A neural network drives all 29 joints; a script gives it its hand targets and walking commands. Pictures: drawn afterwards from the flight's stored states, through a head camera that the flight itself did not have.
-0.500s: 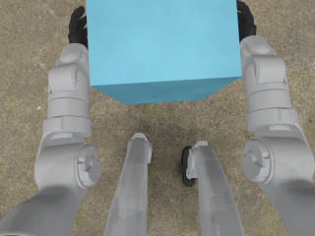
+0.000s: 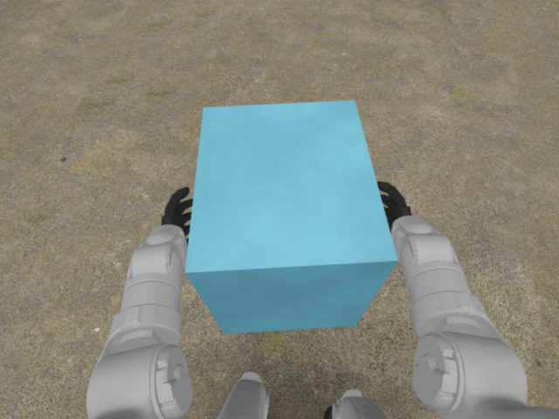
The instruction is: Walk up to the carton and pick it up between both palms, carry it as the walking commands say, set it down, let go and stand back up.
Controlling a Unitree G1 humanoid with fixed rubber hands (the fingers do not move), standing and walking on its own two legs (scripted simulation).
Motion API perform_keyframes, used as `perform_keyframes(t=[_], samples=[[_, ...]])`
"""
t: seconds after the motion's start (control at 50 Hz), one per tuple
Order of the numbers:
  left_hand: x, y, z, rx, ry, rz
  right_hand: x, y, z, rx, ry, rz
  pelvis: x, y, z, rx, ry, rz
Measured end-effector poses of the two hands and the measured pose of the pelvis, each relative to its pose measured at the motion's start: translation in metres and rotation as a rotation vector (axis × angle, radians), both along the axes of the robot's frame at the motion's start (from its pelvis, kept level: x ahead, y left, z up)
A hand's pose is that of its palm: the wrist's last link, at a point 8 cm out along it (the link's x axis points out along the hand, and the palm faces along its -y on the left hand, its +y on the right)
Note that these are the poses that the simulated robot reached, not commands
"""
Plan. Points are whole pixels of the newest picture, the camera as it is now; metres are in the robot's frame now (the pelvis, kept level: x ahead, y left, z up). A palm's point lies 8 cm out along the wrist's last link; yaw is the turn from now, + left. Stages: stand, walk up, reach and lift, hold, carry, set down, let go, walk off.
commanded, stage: reach and lift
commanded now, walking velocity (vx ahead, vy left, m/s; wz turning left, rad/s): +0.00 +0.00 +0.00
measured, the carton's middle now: (285, 225) +0.44 +0.06 -0.07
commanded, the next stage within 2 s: none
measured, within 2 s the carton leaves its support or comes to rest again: neither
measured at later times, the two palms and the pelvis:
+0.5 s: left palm (167, 232) +0.35 +0.21 +0.06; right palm (424, 224) +0.38 -0.14 +0.06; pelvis +0.04 -0.01 +0.04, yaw +1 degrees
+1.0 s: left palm (168, 231) +0.33 +0.19 +0.10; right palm (460, 233) +0.34 -0.16 +0.10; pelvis +0.03 -0.02 +0.04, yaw +0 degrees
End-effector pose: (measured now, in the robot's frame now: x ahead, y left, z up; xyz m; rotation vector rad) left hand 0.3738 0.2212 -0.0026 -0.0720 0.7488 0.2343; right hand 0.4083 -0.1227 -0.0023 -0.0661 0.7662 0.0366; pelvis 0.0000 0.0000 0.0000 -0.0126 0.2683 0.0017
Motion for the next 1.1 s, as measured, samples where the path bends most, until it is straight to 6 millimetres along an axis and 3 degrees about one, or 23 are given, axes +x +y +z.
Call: perform_keyframes(t=[0.16, 0.26, 0.42, 0.82, 1.1], samples=[[-0.014, -0.005, 0.015, -0.025, -0.014, 0.009, -0.016, -0.006, 0.013, 0.033, -0.008, -0.030, 0.029, -0.004, 0.020, 0.011, -0.046, 0.006], [-0.020, -0.007, 0.029, -0.022, -0.043, 0.005, -0.022, -0.008, 0.027, 0.040, -0.036, -0.032, 0.038, -0.006, 0.029, 0.017, -0.092, 0.009], [-0.024, -0.010, 0.053, -0.021, -0.070, 0.007, -0.024, -0.012, 0.051, 0.047, -0.063, -0.032, 0.040, -0.011, 0.037, 0.026, -0.177, 0.011], [-0.042, -0.026, 0.097, -0.013, -0.119, -0.033, -0.050, -0.028, 0.099, 0.051, -0.115, -0.067, 0.035, -0.016, 0.044, 0.037, -0.353, 0.010], [-0.045, -0.036, 0.101, -0.017, -0.107, -0.063, -0.065, -0.038, 0.102, 0.053, -0.105, -0.103, 0.030, -0.015, 0.044, 0.038, -0.405, 0.006]])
